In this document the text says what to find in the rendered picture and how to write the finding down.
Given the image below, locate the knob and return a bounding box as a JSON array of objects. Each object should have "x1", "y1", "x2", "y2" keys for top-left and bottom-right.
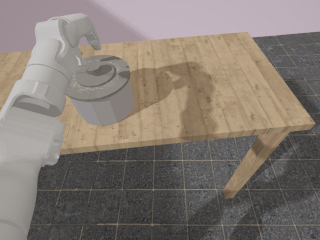
[{"x1": 84, "y1": 61, "x2": 102, "y2": 75}]

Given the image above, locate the left robot upper arm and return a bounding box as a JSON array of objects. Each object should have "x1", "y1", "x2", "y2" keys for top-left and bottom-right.
[{"x1": 0, "y1": 106, "x2": 65, "y2": 240}]

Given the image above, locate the lid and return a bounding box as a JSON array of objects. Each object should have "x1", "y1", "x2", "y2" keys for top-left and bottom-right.
[{"x1": 66, "y1": 55, "x2": 131, "y2": 102}]

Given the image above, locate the table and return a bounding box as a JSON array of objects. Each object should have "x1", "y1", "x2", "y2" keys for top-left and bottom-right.
[{"x1": 0, "y1": 32, "x2": 316, "y2": 199}]

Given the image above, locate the left robot hand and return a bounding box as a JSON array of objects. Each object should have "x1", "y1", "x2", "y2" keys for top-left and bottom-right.
[{"x1": 60, "y1": 13, "x2": 102, "y2": 67}]

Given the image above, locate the pot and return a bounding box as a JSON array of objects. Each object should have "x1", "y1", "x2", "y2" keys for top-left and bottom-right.
[{"x1": 69, "y1": 80, "x2": 135, "y2": 126}]

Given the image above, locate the robot left forearm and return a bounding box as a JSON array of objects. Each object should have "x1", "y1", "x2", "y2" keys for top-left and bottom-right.
[{"x1": 0, "y1": 16, "x2": 80, "y2": 128}]

